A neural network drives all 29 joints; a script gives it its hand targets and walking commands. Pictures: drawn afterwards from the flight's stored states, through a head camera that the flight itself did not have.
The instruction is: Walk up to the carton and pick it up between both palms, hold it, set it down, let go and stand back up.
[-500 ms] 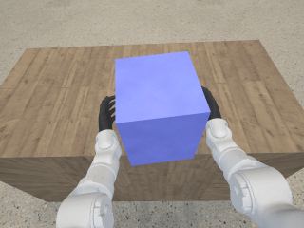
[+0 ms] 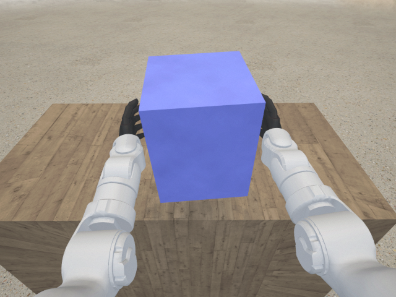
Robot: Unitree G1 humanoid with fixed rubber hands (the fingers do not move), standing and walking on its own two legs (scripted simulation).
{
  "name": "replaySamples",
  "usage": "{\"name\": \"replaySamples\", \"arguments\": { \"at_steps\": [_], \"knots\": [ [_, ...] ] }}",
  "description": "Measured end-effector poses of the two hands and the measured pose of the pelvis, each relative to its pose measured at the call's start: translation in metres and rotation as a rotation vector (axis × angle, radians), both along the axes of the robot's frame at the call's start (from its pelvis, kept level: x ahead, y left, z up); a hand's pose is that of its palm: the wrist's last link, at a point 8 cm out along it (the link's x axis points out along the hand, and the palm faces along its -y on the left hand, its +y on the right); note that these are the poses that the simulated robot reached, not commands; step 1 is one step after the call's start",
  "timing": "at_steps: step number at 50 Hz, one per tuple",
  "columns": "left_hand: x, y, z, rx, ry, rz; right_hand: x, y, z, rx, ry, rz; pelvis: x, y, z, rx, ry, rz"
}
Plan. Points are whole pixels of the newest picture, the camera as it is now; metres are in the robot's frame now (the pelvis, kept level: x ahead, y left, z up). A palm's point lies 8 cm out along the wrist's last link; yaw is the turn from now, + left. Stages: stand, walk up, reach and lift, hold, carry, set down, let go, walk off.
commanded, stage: reach and lift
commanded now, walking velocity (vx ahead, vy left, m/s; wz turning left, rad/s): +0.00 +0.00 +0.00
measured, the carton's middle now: (199, 128) +0.45 +0.01 +0.16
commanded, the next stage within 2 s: hold in 1.38 s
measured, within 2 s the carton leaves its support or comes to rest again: neither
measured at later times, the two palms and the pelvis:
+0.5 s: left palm (123, 144) +0.39 +0.16 +0.17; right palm (267, 148) +0.38 -0.13 +0.16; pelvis -0.01 +0.02 +0.00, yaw -1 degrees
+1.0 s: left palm (125, 134) +0.39 +0.16 +0.19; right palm (272, 137) +0.38 -0.13 +0.18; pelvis +0.01 +0.02 +0.00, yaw +0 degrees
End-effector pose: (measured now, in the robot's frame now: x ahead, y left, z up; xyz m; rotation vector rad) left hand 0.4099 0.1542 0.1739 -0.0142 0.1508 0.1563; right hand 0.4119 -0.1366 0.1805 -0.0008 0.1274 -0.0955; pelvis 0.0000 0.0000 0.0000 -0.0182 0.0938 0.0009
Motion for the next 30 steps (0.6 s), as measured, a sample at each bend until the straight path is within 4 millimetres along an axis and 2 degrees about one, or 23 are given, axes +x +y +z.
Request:
{"name": "replaySamples", "arguments": {
  "at_steps": [4,7,10,16,20,24,30],
  "knots": [
    [-0.002,0.001,0.02,0.005,0.009,-0.027,-0.008,0.002,0.022,0.003,0.017,-0.029,-0.001,0.001,0.004,0.006,-0.086,-0.005],
    [-0.007,0.003,0.023,0.011,0.013,-0.037,-0.016,0.004,0.027,0.0,0.025,-0.043,-0.001,0.003,0.006,0.008,-0.136,-0.009],
    [-0.012,0.005,0.018,0.006,0.022,-0.046,-0.023,0.006,0.021,0.004,0.035,-0.05,0.0,0.006,0.007,0.009,-0.168,-0.013],
    [-0.022,0.01,-0.002,0.009,0.069,-0.045,-0.034,0.01,-0.01,0.021,0.08,-0.054,-0.002,0.012,0.006,0.007,-0.18,-0.014],
    [-0.024,0.01,-0.007,0.025,0.08,-0.045,-0.037,0.011,-0.023,0.035,0.088,-0.053,-0.003,0.016,0.005,0.001,-0.158,-0.013],
    [-0.024,0.01,-0.002,0.037,0.069,-0.042,-0.036,0.011,-0.02,0.042,0.075,-0.047,-0.005,0.019,0.004,-0.006,-0.133,-0.012],
    [-0.018,0.009,0.014,0.038,0.055,-0.043,-0.029,0.01,-0.001,0.047,0.061,-0.046,-0.005,0.021,0.004,-0.006,-0.112,-0.014]
  ]
}}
